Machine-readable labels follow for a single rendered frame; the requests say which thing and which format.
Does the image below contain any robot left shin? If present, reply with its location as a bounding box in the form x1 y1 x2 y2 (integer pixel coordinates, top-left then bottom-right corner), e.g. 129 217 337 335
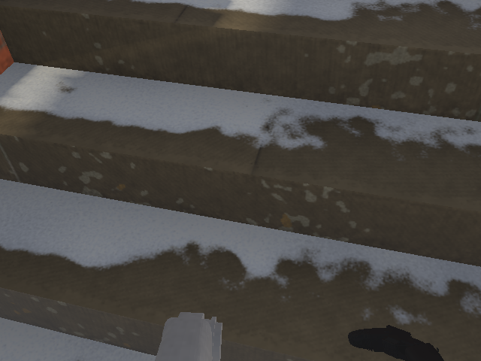
162 317 176 335

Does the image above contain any left robot thigh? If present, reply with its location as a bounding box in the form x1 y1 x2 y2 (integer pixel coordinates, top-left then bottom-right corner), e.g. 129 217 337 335
155 312 222 361

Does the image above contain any right robot hand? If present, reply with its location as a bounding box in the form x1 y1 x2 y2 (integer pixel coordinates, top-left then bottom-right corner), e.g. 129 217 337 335
348 325 444 361

